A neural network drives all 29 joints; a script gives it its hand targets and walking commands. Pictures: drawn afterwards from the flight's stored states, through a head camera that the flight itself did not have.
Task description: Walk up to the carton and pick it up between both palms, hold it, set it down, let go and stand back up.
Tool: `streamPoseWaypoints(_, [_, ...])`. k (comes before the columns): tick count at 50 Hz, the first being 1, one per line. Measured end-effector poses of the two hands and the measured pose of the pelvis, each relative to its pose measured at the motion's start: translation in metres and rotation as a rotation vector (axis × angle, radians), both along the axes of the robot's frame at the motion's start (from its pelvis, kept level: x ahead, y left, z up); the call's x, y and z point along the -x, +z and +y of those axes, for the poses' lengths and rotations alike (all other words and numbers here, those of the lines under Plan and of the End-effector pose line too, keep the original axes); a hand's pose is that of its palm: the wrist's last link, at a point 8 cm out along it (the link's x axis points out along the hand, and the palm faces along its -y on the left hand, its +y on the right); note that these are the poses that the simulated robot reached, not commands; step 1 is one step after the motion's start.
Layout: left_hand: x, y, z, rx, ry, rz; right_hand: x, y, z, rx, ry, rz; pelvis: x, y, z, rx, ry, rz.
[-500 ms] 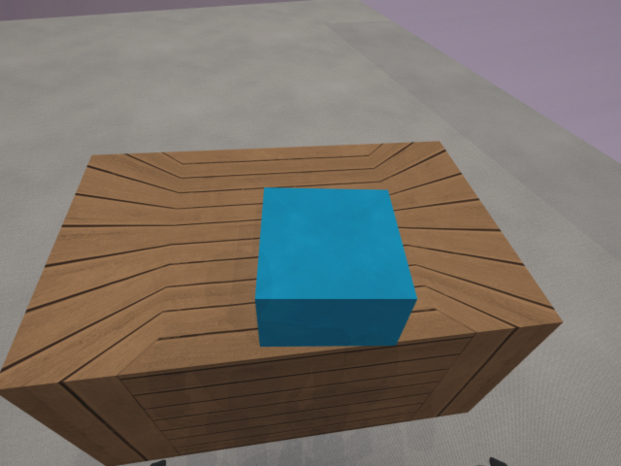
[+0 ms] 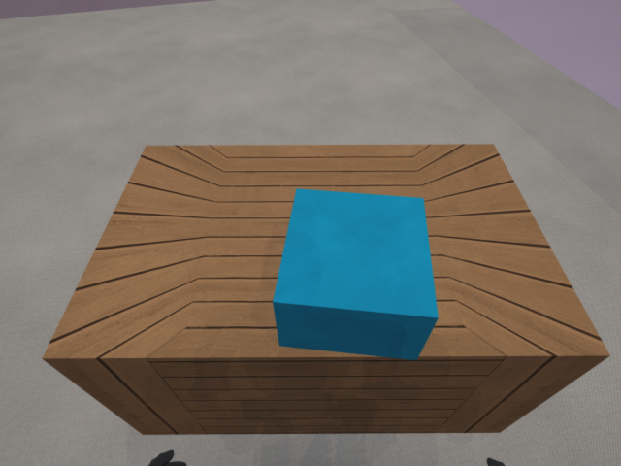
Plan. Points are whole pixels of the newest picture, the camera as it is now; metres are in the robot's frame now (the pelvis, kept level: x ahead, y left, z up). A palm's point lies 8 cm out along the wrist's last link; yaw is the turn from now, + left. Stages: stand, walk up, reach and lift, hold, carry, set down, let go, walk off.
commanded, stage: walk up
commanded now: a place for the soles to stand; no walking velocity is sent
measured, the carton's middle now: (353, 270) +0.50 -0.05 -0.13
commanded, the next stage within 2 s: none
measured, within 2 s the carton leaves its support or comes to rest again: neither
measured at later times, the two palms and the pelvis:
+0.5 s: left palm out of the picture +0.06 +0.27 -0.13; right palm out of the picture +0.12 -0.24 -0.10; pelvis +0.00 +0.00 -0.01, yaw +5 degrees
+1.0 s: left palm out of the picture +0.08 +0.21 -0.11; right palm (518, 450) +0.19 -0.25 -0.10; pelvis +0.03 -0.04 +0.00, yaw +7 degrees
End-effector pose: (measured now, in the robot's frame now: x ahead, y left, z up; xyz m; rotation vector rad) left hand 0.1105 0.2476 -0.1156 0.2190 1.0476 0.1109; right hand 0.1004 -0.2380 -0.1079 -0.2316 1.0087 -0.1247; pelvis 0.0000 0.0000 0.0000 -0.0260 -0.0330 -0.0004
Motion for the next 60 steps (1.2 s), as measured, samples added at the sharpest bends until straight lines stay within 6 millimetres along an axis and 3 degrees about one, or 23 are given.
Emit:
streamPoseWaypoints(14, [0.021,-0.017,0.014,0.019,0.039,0.031,0.002,0.012,-0.008,0.071,0.023,0.009,0.003,-0.004,0.004,0.008,0.041,0.004])
streamPoseWaypoints(24, [0.051,-0.016,0.016,-0.007,0.086,0.069,-0.022,0.008,0.000,0.049,0.086,-0.023,0.000,-0.005,0.002,0.014,0.081,0.008])
streamPoseWaypoints(31, [0.057,-0.020,0.025,-0.006,0.098,0.108,-0.027,0.005,0.009,0.043,0.095,-0.032,-0.005,-0.008,0.003,0.003,0.094,0.007])
streamPoseWaypoints(37, [0.054,-0.019,0.014,-0.019,0.096,0.115,-0.015,0.006,-0.020,0.105,0.080,0.047,-0.013,-0.006,-0.015,-0.026,0.127,0.045])
streamPoseWaypoints(41, [0.055,-0.014,-0.008,-0.014,0.108,0.109,-0.033,0.004,-0.036,0.091,0.087,0.030,-0.018,-0.004,-0.028,-0.002,0.118,0.037])
streamPoseWaypoints(47, [0.044,-0.004,-0.031,0.015,0.155,0.076,-0.071,0.005,-0.024,0.013,0.140,-0.044,-0.029,0.001,-0.038,-0.016,0.124,0.020])
streamPoseWaypoints(52, [0.029,0.005,-0.037,0.015,0.156,0.040,-0.091,0.006,-0.013,-0.027,0.160,-0.083,-0.032,0.004,-0.041,-0.018,0.104,0.014])
streamPoseWaypoints(60, [0.024,0.009,-0.028,-0.002,0.136,0.037,-0.086,0.005,-0.014,-0.024,0.129,-0.070,-0.030,0.006,-0.038,-0.019,0.072,0.002])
